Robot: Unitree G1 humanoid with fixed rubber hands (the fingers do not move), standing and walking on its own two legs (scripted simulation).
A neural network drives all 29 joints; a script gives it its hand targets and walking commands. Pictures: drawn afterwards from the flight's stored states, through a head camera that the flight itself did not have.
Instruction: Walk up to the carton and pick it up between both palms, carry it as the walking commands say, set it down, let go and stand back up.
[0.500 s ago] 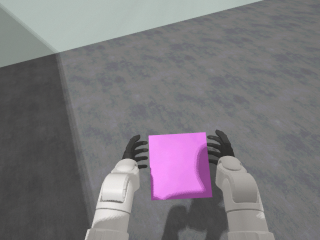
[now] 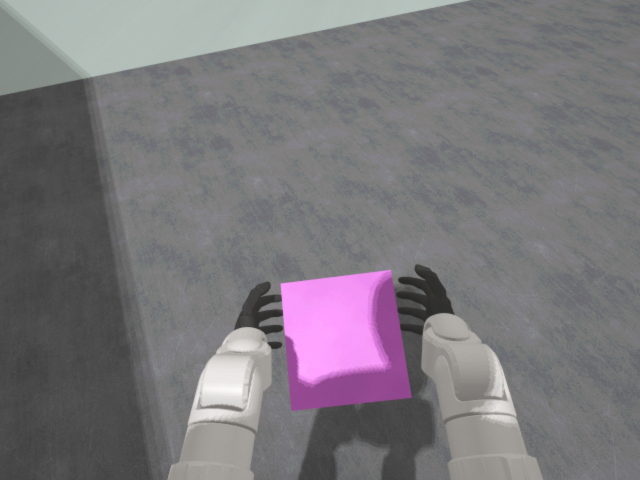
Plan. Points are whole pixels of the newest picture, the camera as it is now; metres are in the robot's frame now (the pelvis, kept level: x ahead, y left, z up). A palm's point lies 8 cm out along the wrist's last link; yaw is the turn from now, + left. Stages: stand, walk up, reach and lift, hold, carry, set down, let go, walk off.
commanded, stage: carry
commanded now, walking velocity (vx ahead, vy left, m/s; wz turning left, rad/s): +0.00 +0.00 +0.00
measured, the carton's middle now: (344, 338) +0.34 +0.00 -0.07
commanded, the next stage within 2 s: none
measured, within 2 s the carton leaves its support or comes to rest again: neither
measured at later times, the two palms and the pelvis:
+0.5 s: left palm (267, 290) +0.35 +0.10 +0.04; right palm (445, 268) +0.38 -0.13 +0.06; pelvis +0.06 -0.02 +0.01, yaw +1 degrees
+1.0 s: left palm (263, 302) +0.34 +0.11 +0.03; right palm (443, 286) +0.36 -0.12 +0.05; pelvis +0.04 -0.01 +0.01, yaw +1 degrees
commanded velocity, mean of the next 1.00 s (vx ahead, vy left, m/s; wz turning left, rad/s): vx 0.00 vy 0.00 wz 0.00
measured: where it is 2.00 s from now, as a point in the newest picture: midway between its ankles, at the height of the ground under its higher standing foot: outside the picture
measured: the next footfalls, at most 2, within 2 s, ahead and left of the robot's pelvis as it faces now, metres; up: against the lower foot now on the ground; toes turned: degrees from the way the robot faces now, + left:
right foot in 0.10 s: +0.03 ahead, -0.10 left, +0.00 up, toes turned +6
